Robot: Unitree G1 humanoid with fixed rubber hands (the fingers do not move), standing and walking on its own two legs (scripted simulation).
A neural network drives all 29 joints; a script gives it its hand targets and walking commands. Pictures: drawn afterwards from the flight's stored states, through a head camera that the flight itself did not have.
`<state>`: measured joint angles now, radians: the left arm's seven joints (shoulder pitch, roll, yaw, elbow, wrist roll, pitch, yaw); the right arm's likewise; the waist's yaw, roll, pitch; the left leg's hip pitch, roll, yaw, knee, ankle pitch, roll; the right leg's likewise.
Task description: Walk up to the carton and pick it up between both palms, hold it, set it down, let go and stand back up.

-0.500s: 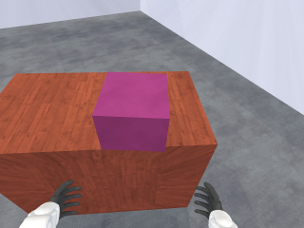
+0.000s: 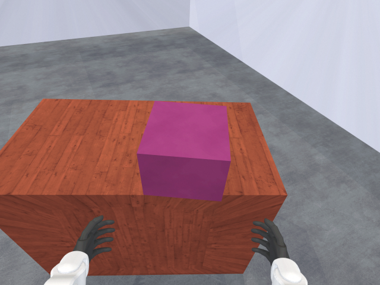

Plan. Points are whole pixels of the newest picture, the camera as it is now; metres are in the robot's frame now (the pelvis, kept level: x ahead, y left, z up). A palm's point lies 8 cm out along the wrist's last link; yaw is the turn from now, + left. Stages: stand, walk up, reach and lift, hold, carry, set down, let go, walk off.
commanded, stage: reach and lift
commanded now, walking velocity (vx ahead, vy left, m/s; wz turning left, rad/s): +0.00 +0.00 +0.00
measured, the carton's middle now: (186, 148) +0.52 +0.00 +0.00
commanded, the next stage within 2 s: none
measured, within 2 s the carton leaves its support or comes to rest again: neither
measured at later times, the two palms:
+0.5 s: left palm (84, 230) +0.26 +0.22 -0.01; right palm (277, 231) +0.26 -0.20 -0.01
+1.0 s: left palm (98, 196) +0.33 +0.21 +0.02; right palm (279, 203) +0.32 -0.21 +0.02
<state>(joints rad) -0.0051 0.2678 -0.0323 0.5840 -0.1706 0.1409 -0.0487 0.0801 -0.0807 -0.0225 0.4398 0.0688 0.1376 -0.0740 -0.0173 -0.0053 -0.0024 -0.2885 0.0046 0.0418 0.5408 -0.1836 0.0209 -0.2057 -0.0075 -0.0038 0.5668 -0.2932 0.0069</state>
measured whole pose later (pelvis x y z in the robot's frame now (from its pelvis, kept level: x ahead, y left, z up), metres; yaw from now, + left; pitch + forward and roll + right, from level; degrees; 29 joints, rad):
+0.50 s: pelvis +0.05 +0.00 +0.01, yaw +0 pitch -2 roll +0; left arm 0.14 0.29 -0.06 0.40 -0.20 -0.11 -0.03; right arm 0.16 -0.10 -0.02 0.43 0.17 -0.14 -0.08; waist 0.02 -0.02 0.01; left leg -0.19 0.01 0.04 0.44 -0.20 0.01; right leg -0.08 0.00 0.00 0.40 -0.28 0.01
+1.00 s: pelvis +0.06 -0.02 +0.01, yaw +0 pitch -2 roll +0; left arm -0.09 0.30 0.00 0.55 -0.24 -0.19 -0.11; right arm -0.02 -0.12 0.05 0.49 0.24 -0.24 -0.16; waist -0.01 -0.04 0.04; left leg -0.18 0.02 0.03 0.45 -0.22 -0.01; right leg -0.08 0.01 -0.01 0.44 -0.32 -0.02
